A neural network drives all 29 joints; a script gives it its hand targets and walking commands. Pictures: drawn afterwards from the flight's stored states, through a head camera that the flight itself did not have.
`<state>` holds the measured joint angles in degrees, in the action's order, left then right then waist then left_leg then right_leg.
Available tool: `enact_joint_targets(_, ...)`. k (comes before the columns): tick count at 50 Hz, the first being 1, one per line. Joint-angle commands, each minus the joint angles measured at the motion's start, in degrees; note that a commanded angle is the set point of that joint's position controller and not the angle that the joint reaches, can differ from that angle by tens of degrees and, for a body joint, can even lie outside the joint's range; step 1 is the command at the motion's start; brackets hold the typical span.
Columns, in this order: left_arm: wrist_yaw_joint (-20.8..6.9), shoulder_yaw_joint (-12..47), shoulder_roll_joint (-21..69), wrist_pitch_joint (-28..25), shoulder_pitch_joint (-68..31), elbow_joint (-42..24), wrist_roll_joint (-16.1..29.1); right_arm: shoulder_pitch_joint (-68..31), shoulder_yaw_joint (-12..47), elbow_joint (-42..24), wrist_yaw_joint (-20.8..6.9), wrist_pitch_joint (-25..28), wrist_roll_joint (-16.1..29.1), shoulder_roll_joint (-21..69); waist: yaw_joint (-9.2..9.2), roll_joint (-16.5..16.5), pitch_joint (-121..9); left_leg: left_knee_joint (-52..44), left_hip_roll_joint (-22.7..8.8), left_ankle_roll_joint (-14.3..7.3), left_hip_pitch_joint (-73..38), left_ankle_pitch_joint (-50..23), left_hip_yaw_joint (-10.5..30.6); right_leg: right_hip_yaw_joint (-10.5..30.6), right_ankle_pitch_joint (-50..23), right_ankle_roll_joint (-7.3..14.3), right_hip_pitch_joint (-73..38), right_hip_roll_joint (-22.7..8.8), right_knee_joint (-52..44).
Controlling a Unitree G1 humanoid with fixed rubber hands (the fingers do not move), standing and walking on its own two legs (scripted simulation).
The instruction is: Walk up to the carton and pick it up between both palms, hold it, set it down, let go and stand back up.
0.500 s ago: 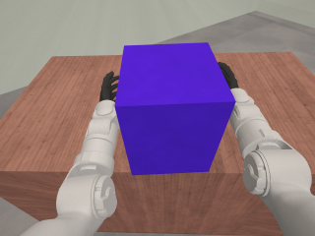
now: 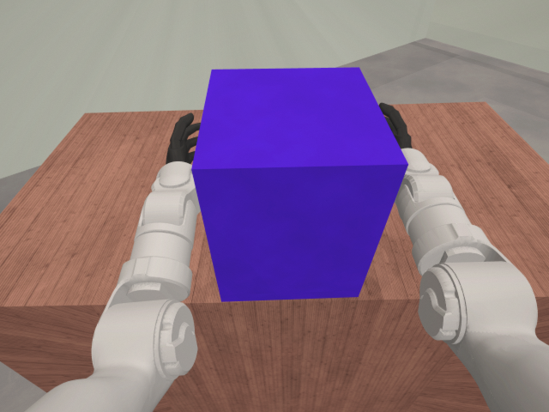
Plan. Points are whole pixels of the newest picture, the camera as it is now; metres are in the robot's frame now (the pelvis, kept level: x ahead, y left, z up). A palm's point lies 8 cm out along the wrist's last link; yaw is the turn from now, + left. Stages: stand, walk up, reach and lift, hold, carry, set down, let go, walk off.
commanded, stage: reach and lift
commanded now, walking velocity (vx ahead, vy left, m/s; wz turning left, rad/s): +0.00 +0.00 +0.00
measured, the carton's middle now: (288, 188) +0.42 +0.02 +0.14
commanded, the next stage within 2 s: hold in 1.98 s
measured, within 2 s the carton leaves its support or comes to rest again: neither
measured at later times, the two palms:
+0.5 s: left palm (177, 149) +0.38 +0.16 +0.23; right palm (413, 146) +0.41 -0.15 +0.22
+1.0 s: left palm (164, 135) +0.37 +0.17 +0.26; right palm (418, 133) +0.39 -0.14 +0.25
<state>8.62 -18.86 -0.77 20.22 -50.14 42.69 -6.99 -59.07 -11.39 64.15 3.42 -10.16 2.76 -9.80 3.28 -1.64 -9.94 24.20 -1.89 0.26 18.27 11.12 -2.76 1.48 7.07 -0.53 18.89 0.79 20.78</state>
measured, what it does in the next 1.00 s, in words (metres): stands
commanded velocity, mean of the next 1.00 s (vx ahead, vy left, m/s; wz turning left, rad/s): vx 0.00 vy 0.00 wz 0.00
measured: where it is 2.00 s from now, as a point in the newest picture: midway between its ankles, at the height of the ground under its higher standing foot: outside the picture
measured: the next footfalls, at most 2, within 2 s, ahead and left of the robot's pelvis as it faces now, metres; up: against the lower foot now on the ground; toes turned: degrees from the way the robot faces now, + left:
none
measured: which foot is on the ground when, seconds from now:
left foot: down 0.00-1.00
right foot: down 0.00-1.00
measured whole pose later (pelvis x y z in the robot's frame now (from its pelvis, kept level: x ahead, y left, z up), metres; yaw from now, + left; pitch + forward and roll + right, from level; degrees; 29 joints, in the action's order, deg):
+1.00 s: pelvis -0.02 +0.00 +0.00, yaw +0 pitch +2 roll -1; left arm 5.6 -18.6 -4.2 40.4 -53.1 29.7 -7.0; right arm -59.9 -9.1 49.5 10.0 -28.4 11.8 -8.6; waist 0.2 -1.6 -11.3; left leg 24.2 -1.9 -0.2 16.0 10.2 -2.7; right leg 1.5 6.0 -0.6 16.4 0.8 20.3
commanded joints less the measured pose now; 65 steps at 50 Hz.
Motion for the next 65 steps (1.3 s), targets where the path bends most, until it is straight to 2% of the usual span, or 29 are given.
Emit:
enact_joint_targets(1, -5.08, 23.9, 36.44, 0.8, -45.94, -13.54, 7.71, -42.72, 17.45, -17.48, -4.96, 0.49, 9.76, 41.96, -2.43, 3.68, -30.89, -2.99, 2.61, 3.49, -14.38, -17.26, 4.06, -3.31, -16.24, -1.44, -24.07, 3.9, -2.58)
enact_joint_targets(4, -4.99, 23.79, 34.58, 2.53, -42.26, -14.04, 7.84, -43.05, 21.08, -21.01, -5.19, -0.78, 12.62, 42.06, -0.4, 5.92, -31.14, -2.9, 3.06, 2.44, -13.21, -17.7, 4.22, -2.75, -17.8, -1.98, -25.48, 3.97, -1.86)
enact_joint_targets(8, -5.53, 23.49, 33.31, 4.13, -47.36, -18.2, 8.58, -44.56, 17.83, -20.72, -5.08, -2.42, 12.14, 40.03, -2.29, 4.48, -27.87, -3.72, 3.02, 2.46, -14.72, -13.16, 4.01, -2.91, -10.37, -1.7, -20.56, 3.81, -3.59)
enact_joint_targets(11, -5.82, 23.13, 32.5, 5.83, -45.08, -15.61, 8.01, -45.5, 19.26, -23.14, -5.48, -3.45, 12.49, 41.36, -1.9, 5.99, -29.94, -3.82, 3.0, 2.08, -11.82, -12.45, 3.83, -3.16, -12.81, -1.84, -24.28, 3.76, -1.51)
enact_joint_targets(13, -6.33, 20.5, 31.34, 7.24, -44.47, -10.72, 5.83, -44.87, 15.16, -17.11, -5.58, -4.8, 10.42, 36.98, -3.39, 4.24, -21.69, -5.77, 3.47, 1.71, -11.23, -5.71, 3.06, -3.29, -3.89, -1.2, -18.86, 3.38, -4.05)
enact_joint_targets(17, -6.32, 24.07, 31.26, 8.14, -49.41, -18.71, 10.23, -51.68, 21.69, -29.77, -4.43, -5.3, 15.28, 43.05, -1.9, 6.49, -31.81, -3.9, 4.17, 0.46, -9.25, -7.65, 3.65, -2.58, -10.44, -2.62, -24.84, 3.05, -2.02)
enact_joint_targets(19, -5.7, 23.75, 30.6, 8.55, -49.98, -19.67, 8.7, -47.94, 18.62, -23.45, -4.82, -6.47, 14.09, 40.44, -2.6, 2.87, -29.82, -4.83, 3.83, 1.7, -12.11, -7.29, 3.41, -2.9, -6.24, -1.58, -20.23, 3.56, -2.83)
enact_joint_targets(21, -6.35, 24.1, 29.53, 9.65, -46.56, -21.53, 9.39, -48.29, 21.52, -29.03, -3.99, -7.32, 16.02, 42.22, -2.62, 6.15, -32.31, -3.65, 3.91, 0.75, -11.38, -10.1, 3.79, -2.78, -12.2, -2.38, -23.88, 3.35, -1.91)
enact_joint_targets(22, -6.85, 20.75, 28.81, 11.32, -44.65, -15.85, 7.47, -43.64, 20.23, -21.58, -3.61, -9.29, 15.48, 39.89, -3.72, 5.33, -25.05, -4.86, 4.33, 0.16, -9.33, -6.83, 3.52, -2.25, -8.45, -2.39, -23.6, 2.72, -3.21)
enact_joint_targets(24, -8.4, 16.48, 25.75, 11.64, -45.28, -14.13, 5.16, -45.53, 17.83, -21.51, -4.16, -9.61, 13.94, 39.11, -2.7, 6.82, -20.69, -6.19, 4.74, -1.1, -8.7, -2.83, 3.09, -2.53, -1.58, -2.58, -20.49, 1.99, -4.16)
enact_joint_targets(25, -8.37, 18.67, 26.74, 12.86, -42.87, -14.9, 6.15, -48.16, 20.51, -27.98, -3.37, -9.56, 15.4, 39.94, -3.82, 7.09, -27.04, -5.23, 4.49, -1.16, -10.64, -6.46, 3.47, -2.13, -6.46, -2.26, -24.77, 2.01, -3.75)
enact_joint_targets(26, -8.36, 18.43, 27.25, 12.4, -43.34, -17.81, 6.11, -49.88, 23.84, -31.12, -3.05, -9.5, 17.75, 41.67, -0.43, 7.84, -29.65, -4.96, 5.22, -1.24, -10.21, -8.0, 2.97, -1.92, -9.68, -3.2, -26.27, 2.57, -2.84)
enact_joint_targets(27, -7.64, 20.93, 29.08, 12.1, -45.83, -21.2, 7.97, -51.8, 24.83, -34.35, -2.94, -9.25, 19.09, 41.65, -1.31, 5.71, -33.63, -4.11, 5.22, -0.19, -10.83, -11.48, 3.21, -2.56, -13.67, -2.68, -27.53, 3.43, -1.47)
enact_joint_targets(29, -7.31, 23.24, 28.55, 12.58, -47.97, -23.99, 8.31, -48.02, 24.73, -29.82, -2.66, -11.12, 19.93, 41.33, -3.75, 4.71, -29.86, -3.45, 4.35, 0.67, -12.63, -13.04, 4.59, -2.53, -14.9, -2.27, -25.24, 3.68, -1.79)
enact_joint_targets(30, -7.4, 23.81, 28.69, 13.37, -46.38, -23.31, 8.99, -51.08, 25.52, -34.03, -2.15, -10.97, 20.11, 40.21, -3.21, 4.25, -32.12, -3.26, 4.35, 0.72, -13.75, -13.72, 4.16, -2.56, -14.26, -2.3, -24.52, 3.57, -1.89)
enact_joint_targets(34, -9.63, 17.71, 24.51, 15.98, -43.55, -15.67, 4.21, -46.1, 21.95, -26.46, -1.14, -14.23, 18.59, 39.3, -4.15, 5.55, -21.77, -5.47, 5.3, -1.02, -9.96, -4.61, 3.53, -1.82, -6.91, -2.87, -23.9, 2.44, -3.69)
enact_joint_targets(36, -9.86, 16.9, 24.79, 15.93, -46.26, -20.07, 5.21, -49.87, 23.46, -30.59, -1.2, -14.35, 19.94, 41.51, -2.22, 6.34, -25.88, -5.94, 5.47, -1.75, -9.3, -4.29, 3.35, -1.57, -4.26, -2.79, -25.42, 2.55, -3.95)
enact_joint_targets(38, -9.13, 23.66, 28.08, 15.65, -48.89, -26.46, 9.0, -54.03, 27.13, -38.72, -0.42, -14.04, 22.29, 43.42, -2.99, 3.91, -34.97, -3.37, 5.44, -0.44, -11.32, -12.68, 4.21, -1.36, -15.34, -2.53, -29.55, 3.17, -1.71)
enact_joint_targets(43, -9.49, 19.75, 26.27, 17.72, -46.36, -17.18, 6.17, -51.11, 22.57, -30.09, -0.17, -17.0, 20.18, 39.3, -4.71, 3.5, -23.72, -5.21, 4.88, -0.01, -9.4, -6.32, 4.11, -1.63, -6.41, -1.73, -23.57, 3.05, -3.76)
enact_joint_targets(45, -9.9, 17.43, 25.4, 17.81, -47.58, -19.45, 5.4, -50.07, 24.42, -30.48, -0.19, -17.65, 20.87, 42.21, -2.66, 6.2, -24.63, -5.38, 5.34, -1.61, -9.61, -5.06, 3.68, -1.16, -5.8, -2.41, -24.46, 3.32, -3.93)
enact_joint_targets(48, -10.91, 15.79, 23.35, 17.99, -51.13, -18.08, 4.98, -50.09, 22.1, -25.93, 0.37, -18.77, 20.52, 41.35, -3.7, 5.14, -20.52, -6.05, 4.83, -1.29, -8.37, -2.12, 4.05, -1.34, -1.41, -2.58, -22.82, 2.56, -4.66)
enact_joint_targets(50, -11.03, 18.31, 26.47, 18.65, -50.03, -15.63, 6.14, -57.42, 22.1, -32.69, -0.24, -17.48, 21.22, 41.18, -4.0, 4.33, -24.02, -5.86, 4.93, -1.26, -8.89, -2.18, 4.07, -1.76, -1.56, -2.36, -22.59, 2.84, -4.65)
enact_joint_targets(51, -10.62, 18.2, 25.2, 18.03, -51.2, -20.77, 6.46, -55.54, 23.62, -34.05, 0.16, -17.56, 22.52, 42.48, -2.19, 3.85, -28.23, -5.15, 4.91, -1.78, -10.26, -5.27, 3.85, -0.82, -4.71, -2.39, -24.2, 2.88, -3.87)
enact_joint_targets(54, -11.15, 18.12, 25.09, 18.22, -51.77, -21.78, 7.6, -50.9, 21.94, -29.53, 0.88, -19.35, 20.83, 42.09, -5.18, 5.08, -24.28, -5.83, 4.44, -0.99, -8.75, -4.48, 4.7, -1.08, -7.27, -2.56, -25.0, 3.05, -3.25)
enact_joint_targets(56, -10.42, 21.34, 27.84, 18.21, -53.09, -22.35, 9.07, -57.88, 24.64, -37.11, 0.76, -18.16, 23.15, 42.89, -4.08, 3.46, -29.74, -4.77, 4.26, -0.68, -8.85, -6.31, 5.25, -1.56, -7.53, -2.11, -25.48, 3.82, -2.83)
enact_joint_targets(59, -10.84, 18.29, 26.34, 19.78, -50.3, -15.14, 7.3, -58.24, 22.93, -34.62, 1.26, -19.3, 22.86, 40.27, -4.03, 3.53, -24.75, -5.1, 4.62, -1.05, -7.88, -3.64, 4.76, -0.61, -6.09, -2.05, -24.33, 3.1, -4.3)
enact_joint_targets(60, -11.08, 16.81, 26.1, 19.69, -51.06, -16.41, 5.33, -54.43, 21.4, -29.82, 1.25, -19.93, 21.61, 40.88, -4.2, 2.75, -21.98, -5.74, 4.69, -0.73, -8.82, -3.01, 4.49, -1.21, -2.62, -1.81, -23.28, 3.51, -4.61)
enact_joint_targets(63, -10.89, 17.92, 26.06, 19.98, -50.7, -19.97, 7.19, -54.67, 24.34, -34.42, 1.7, -20.31, 24.03, 42.25, -3.69, 5.26, -28.01, -4.17, 4.81, -0.98, -10.11, -8.43, 4.87, -0.88, -10.1, -2.37, -26.64, 3.78, -3.44)
enact_joint_targets(65, -10.83, 17.34, 25.59, 19.42, -55.88, -18.04, 7.92, -58.99, 22.83, -30.99, 0.62, -20.2, 23.58, 39.76, -2.81, 2.9, -25.01, -5.41, 3.85, -0.7, -10.86, -6.06, 4.64, -1.53, -3.14, -1.66, -21.76, 4.1, -4.11)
